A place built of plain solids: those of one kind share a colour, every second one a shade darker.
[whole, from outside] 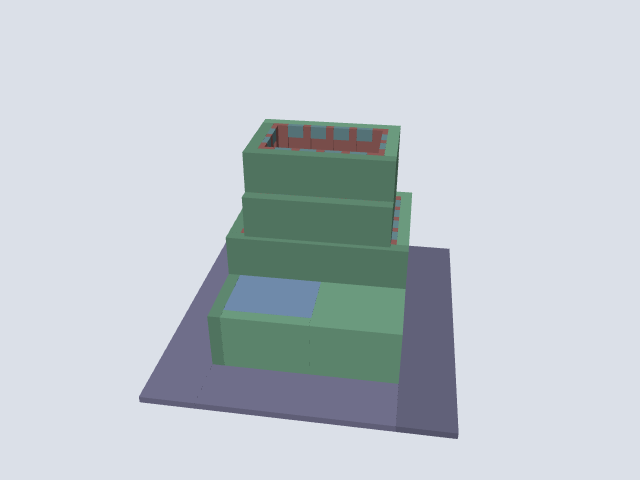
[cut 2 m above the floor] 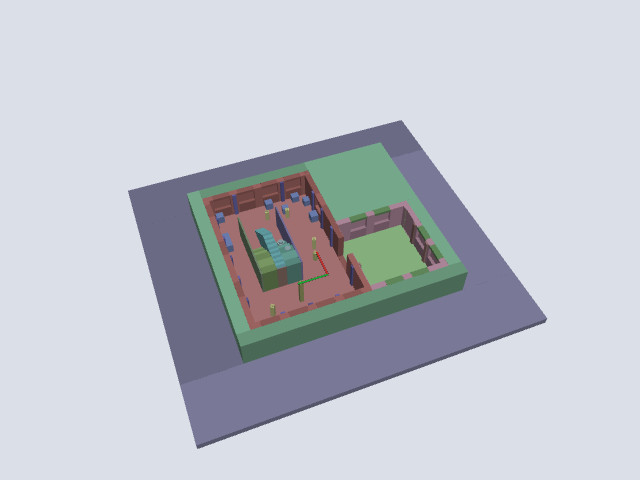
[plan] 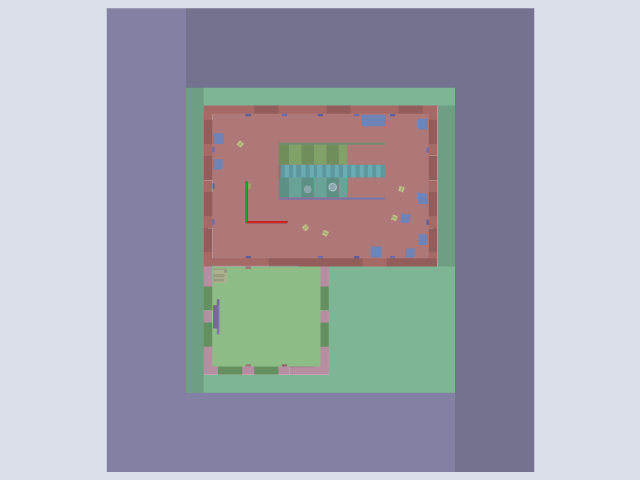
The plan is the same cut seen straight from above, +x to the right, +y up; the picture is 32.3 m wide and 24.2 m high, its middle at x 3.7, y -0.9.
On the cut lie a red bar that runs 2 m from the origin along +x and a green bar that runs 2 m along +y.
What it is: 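The timber main towers of Japanese castles, from general knowledge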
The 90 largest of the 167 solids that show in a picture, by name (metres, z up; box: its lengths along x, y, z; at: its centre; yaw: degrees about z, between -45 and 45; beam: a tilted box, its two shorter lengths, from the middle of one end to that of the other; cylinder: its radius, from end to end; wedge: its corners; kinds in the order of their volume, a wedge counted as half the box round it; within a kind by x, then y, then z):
{
 "wall_fill_storey_1": {"box": [0.9, 15.38, 4.83], "at": [-2.61, -0.91, 1.91]},
 "wall_fill_storey_2": {"box": [0.9, 8.12, 3.23], "at": [-2.61, 1.82, 5.94]},
 "wall_fill_storey_3": {"box": [0.9, 5.46, 3.12], "at": [-1.28, 1.82, 12.35]},
 "wall_fill_storey_4": {"box": [6.3, 0.9, 4.83], "at": [0.99, -8.15, 1.91]},
 "wall_fill_storey_5": {"box": [13.56, 0.9, 3.23], "at": [3.72, -2.69, 5.94]},
 "wall_fill_storey_6": {"box": [10.9, 0.9, 3.23], "at": [3.72, -2.27, 9.18]},
 "wall_fill_storey_7": {"box": [10.9, 0.9, 3.12], "at": [3.72, -1.36, 12.35]},
 "wall_fill_storey_8": {"box": [10.9, 0.9, 3.12], "at": [3.72, 5.0, 12.35]},
 "wall_fill_storey_9": {"box": [13.56, 0.9, 3.23], "at": [3.72, 6.33, 5.94]},
 "wall_fill_storey_10": {"box": [12.66, 0.9, 4.83], "at": [4.17, 6.33, 1.91]},
 "wall_fill_storey_11": {"box": [6.36, 6.36, 4.83], "at": [7.32, -5.42, 1.91]},
 "wall_fill_storey_12": {"box": [0.9, 7.28, 3.23], "at": [8.72, 1.82, 9.18]},
 "wall_fill_storey_13": {"box": [0.9, 5.46, 3.12], "at": [8.72, 1.82, 12.35]},
 "wall_fill_storey_14": {"box": [0.9, 8.12, 4.83], "at": [10.05, 1.82, 1.91]},
 "wall_fill_storey_15": {"box": [0.9, 8.12, 3.23], "at": [10.05, 1.82, 5.94]},
 "ground_garden_1": {"box": [4.0, 23.38, 0.5], "at": [-5.06, -0.91, -0.27]},
 "ground_garden_2": {"box": [13.56, 4.0, 0.5], "at": [3.72, -10.6, -0.27]},
 "ground_garden_3": {"box": [13.56, 4.0, 0.5], "at": [3.72, 8.78, -0.27]},
 "ground_garden_4": {"box": [4.0, 23.38, 0.5], "at": [12.5, -0.91, -0.27]},
 "wall_storey_1": {"box": [0.42, 0.72, 4.48], "at": [-1.95, -1.88, 2.09]},
 "wall_storey_2": {"box": [0.42, 0.6, 4.48], "at": [-1.95, 0.0, 2.09]},
 "wall_storey_3": {"box": [0.42, 0.6, 4.48], "at": [-1.95, 1.82, 2.09]},
 "wall_storey_4": {"box": [0.42, 0.6, 4.48], "at": [-1.95, 3.64, 2.09]},
 "wall_storey_5": {"box": [0.42, 0.72, 4.48], "at": [-1.95, 5.52, 2.09]},
 "wall_storey_6": {"box": [2.54, 0.42, 4.48], "at": [-0.89, 5.67, 2.09]},
 "wall_storey_7": {"box": [0.42, 1.21, 3.12], "at": [-0.62, -0.3, 12.35]},
 "wall_storey_8": {"box": [0.42, 0.6, 3.12], "at": [-0.62, 1.82, 12.35]},
 "wall_storey_9": {"box": [0.42, 1.21, 3.12], "at": [-0.62, 3.94, 12.35]},
 "wall_storey_10": {"box": [3.27, 0.42, 4.48], "at": [-0.52, -2.03, 2.09]},
 "wall_storey_11": {"box": [1.21, 0.42, 3.12], "at": [-0.22, 4.34, 12.35]},
 "wall_storey_12": {"box": [0.6, 0.42, 3.12], "at": [1.9, 4.34, 12.35]},
 "wall_storey_13": {"box": [2.42, 0.42, 4.48], "at": [2.81, 5.67, 2.09]},
 "wall_storey_14": {"box": [0.6, 0.42, 3.12], "at": [3.72, 4.34, 12.35]},
 "wall_storey_15": {"box": [3.23, 0.42, 4.48], "at": [4.23, -2.03, 2.09]},
 "wall_storey_16": {"box": [0.6, 0.42, 3.12], "at": [5.54, 4.34, 12.35]},
 "wall_storey_17": {"box": [1.22, 0.42, 1.0], "at": [6.45, -2.03, 0.35]},
 "wall_storey_18": {"box": [2.42, 0.42, 4.48], "at": [6.45, 5.67, 2.09]},
 "wall_storey_19": {"box": [1.21, 0.42, 3.12], "at": [7.67, 4.34, 12.35]},
 "wall_storey_20": {"box": [2.54, 0.42, 4.48], "at": [8.33, -2.03, 2.09]},
 "wall_storey_21": {"box": [0.72, 0.42, 4.48], "at": [9.24, 5.67, 2.09]},
 "wall_storey_22": {"box": [0.42, 0.72, 4.48], "at": [9.39, -1.88, 2.09]},
 "wall_storey_23": {"box": [0.42, 1.22, 1.0], "at": [9.39, -0.91, 0.35]},
 "wall_storey_24": {"box": [0.42, 0.6, 4.48], "at": [9.39, 0.0, 2.09]},
 "wall_storey_25": {"box": [0.42, 1.22, 1.0], "at": [9.39, 0.91, 0.35]},
 "wall_storey_26": {"box": [0.42, 0.6, 4.48], "at": [9.39, 1.82, 2.09]},
 "wall_storey_27": {"box": [0.42, 1.22, 1.0], "at": [9.39, 2.73, 0.35]},
 "wall_storey_28": {"box": [0.42, 0.6, 4.48], "at": [9.39, 3.64, 2.09]},
 "wall_storey_29": {"box": [0.42, 1.22, 1.0], "at": [9.39, 4.55, 0.35]},
 "wall_storey_30": {"box": [0.42, 0.72, 4.48], "at": [9.39, 5.52, 2.09]},
 "wall_fill_over_annex_1": {"box": [6.3, 5.5, 1.42], "at": [0.99, -4.95, 3.62]},
 "floor_storey_1": {"box": [10.92, 7.28, 0.55], "at": [3.72, 1.82, -0.28]},
 "floor_annex_1": {"box": [5.46, 5.04, 0.55], "at": [0.99, -4.76, -0.28]},
 "wall_annex_1": {"box": [0.42, 1.42, 3.06], "at": [-1.95, -6.99, 1.38]},
 "wall_annex_2": {"box": [0.42, 0.6, 3.06], "at": [-1.95, -4.76, 1.38]},
 "wall_annex_3": {"box": [0.42, 1.04, 3.06], "at": [-1.95, -2.72, 1.38]},
 "wall_annex_4": {"box": [0.72, 0.42, 3.06], "at": [-1.8, -7.49, 1.38]},
 "wall_annex_5": {"box": [0.6, 0.42, 3.06], "at": [0.08, -7.49, 1.38]},
 "wall_annex_6": {"box": [0.57, 0.42, 3.06], "at": [1.89, -7.49, 1.38]},
 "wall_annex_7": {"box": [1.2, 0.38, 2.1], "at": [2.77, -7.51, 1.05]},
 "wall_annex_8": {"box": [0.77, 0.42, 3.06], "at": [3.76, -7.49, 1.38]},
 "wall_annex_9": {"box": [0.42, 1.42, 3.06], "at": [3.93, -6.99, 1.38]},
 "wall_annex_10": {"box": [0.42, 1.22, 1.0], "at": [3.93, -5.67, 0.35]},
 "wall_annex_11": {"box": [0.42, 0.6, 3.06], "at": [3.93, -4.76, 1.38]},
 "wall_annex_12": {"box": [0.42, 1.04, 3.06], "at": [3.93, -2.72, 1.38]},
 "step_1": {"box": [0.27, 0.65, 4.56], "at": [1.79, 2.58, 2.23]},
 "step_2": {"box": [0.27, 0.65, 4.38], "at": [2.0, 2.58, 2.14]},
 "step_3": {"box": [0.27, 0.65, 4.2], "at": [2.21, 2.58, 2.05]},
 "step_4": {"box": [0.27, 0.65, 3.84], "at": [2.63, 2.58, 1.87]},
 "step_5": {"box": [0.27, 0.65, 3.66], "at": [2.84, 2.58, 1.78]},
 "step_6": {"box": [0.27, 0.65, 3.48], "at": [3.05, 2.58, 1.69]},
 "step_7": {"box": [0.27, 0.65, 3.3], "at": [3.26, 2.58, 1.6]},
 "step_8": {"box": [0.27, 0.65, 2.94], "at": [3.68, 2.58, 1.42]},
 "terrace_left_1": {"box": [0.52, 1.0, 2.95], "at": [1.87, 1.75, 1.45]},
 "terrace_left_2": {"box": [0.63, 1.0, 2.41], "at": [2.45, 1.75, 1.18]},
 "terrace_left_3": {"box": [0.63, 1.0, 1.87], "at": [3.08, 1.75, 0.91]},
 "terrace_left_4": {"box": [0.63, 1.0, 1.32], "at": [3.71, 1.75, 0.64]},
 "terrace_right_1": {"box": [0.52, 1.0, 2.95], "at": [1.87, 3.4, 1.45]},
 "terrace_right_2": {"box": [0.63, 1.0, 2.41], "at": [2.45, 3.4, 1.18]},
 "terrace_right_3": {"box": [0.63, 1.0, 1.87], "at": [3.08, 3.4, 0.91]},
 "terrace_right_4": {"box": [0.63, 1.0, 1.32], "at": [3.71, 3.4, 0.64]},
 "wall_head_annex_1": {"box": [0.42, 1.22, 1.11], "at": [-1.95, -5.67, 2.35]},
 "wall_head_annex_2": {"box": [0.42, 1.22, 1.11], "at": [-1.95, -3.85, 2.35]},
 "wall_head_annex_3": {"box": [1.22, 0.42, 1.11], "at": [-0.83, -7.49, 2.35]},
 "wall_head_annex_4": {"box": [1.22, 0.42, 1.11], "at": [0.99, -7.49, 2.35]},
 "wall_head_annex_5": {"box": [0.42, 1.22, 1.11], "at": [3.93, -5.67, 2.35]},
 "wall_head_annex_6": {"box": [0.42, 1.22, 1.11], "at": [3.93, -3.85, 2.35]},
 "wall_beside_left_1": {"box": [5.35, 0.12, 4.33], "at": [4.29, 1.19, 2.16]},
 "wall_beside_right_1": {"box": [5.35, 0.12, 4.33], "at": [4.29, 3.96, 2.16]},
 "wall_head_storey_1": {"box": [0.42, 1.22, 1.07], "at": [9.39, -0.91, 7.02]},
 "wall_head_storey_2": {"box": [0.42, 1.22, 1.07], "at": [9.39, 0.91, 7.02]}
}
